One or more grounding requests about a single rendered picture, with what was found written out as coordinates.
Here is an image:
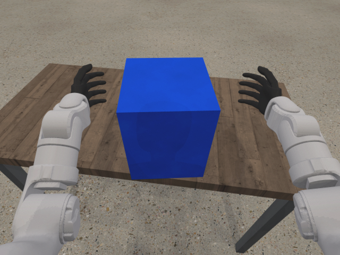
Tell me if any right robot upper arm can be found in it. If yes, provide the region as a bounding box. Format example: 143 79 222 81
293 186 340 255

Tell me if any right robot forearm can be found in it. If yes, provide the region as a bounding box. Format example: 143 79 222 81
264 96 340 189

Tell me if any carton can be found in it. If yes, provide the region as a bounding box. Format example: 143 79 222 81
116 57 220 180

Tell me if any left robot forearm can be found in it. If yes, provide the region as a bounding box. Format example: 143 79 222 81
12 93 91 239

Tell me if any left robot upper arm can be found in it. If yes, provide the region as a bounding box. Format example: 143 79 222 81
0 193 81 255

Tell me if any left robot hand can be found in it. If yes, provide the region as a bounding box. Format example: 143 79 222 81
71 64 107 107

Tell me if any table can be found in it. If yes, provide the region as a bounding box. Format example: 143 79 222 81
0 63 306 253

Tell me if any right robot hand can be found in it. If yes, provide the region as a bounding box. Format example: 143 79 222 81
238 66 282 115

